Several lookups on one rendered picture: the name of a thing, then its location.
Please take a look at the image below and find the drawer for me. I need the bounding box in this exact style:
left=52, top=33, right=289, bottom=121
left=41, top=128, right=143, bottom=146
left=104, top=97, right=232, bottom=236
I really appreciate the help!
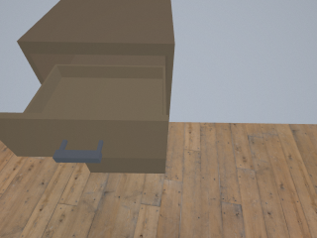
left=0, top=64, right=168, bottom=159

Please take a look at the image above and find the handle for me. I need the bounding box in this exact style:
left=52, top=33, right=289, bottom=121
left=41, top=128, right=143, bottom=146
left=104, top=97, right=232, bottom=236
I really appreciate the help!
left=53, top=140, right=104, bottom=164

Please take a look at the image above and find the cabinet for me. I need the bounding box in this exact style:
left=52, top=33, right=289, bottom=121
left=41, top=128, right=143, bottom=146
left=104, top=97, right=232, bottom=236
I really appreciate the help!
left=17, top=0, right=175, bottom=174

